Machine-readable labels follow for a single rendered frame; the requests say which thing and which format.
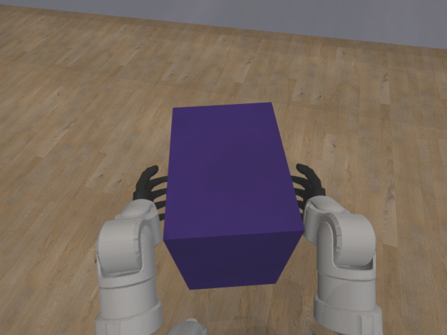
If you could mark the robot left forearm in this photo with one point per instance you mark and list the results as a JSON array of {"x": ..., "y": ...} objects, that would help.
[{"x": 126, "y": 270}]

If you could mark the left robot thigh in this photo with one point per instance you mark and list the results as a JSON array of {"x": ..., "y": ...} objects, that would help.
[{"x": 188, "y": 328}]

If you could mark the robot left hand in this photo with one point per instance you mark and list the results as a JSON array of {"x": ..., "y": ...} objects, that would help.
[{"x": 144, "y": 188}]

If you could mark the carton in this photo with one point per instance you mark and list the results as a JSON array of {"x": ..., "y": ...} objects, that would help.
[{"x": 232, "y": 217}]

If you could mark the robot right hand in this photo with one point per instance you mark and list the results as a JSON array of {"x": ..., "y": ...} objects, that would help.
[{"x": 312, "y": 185}]

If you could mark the robot right forearm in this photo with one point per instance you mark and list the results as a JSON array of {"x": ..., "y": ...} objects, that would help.
[{"x": 346, "y": 264}]

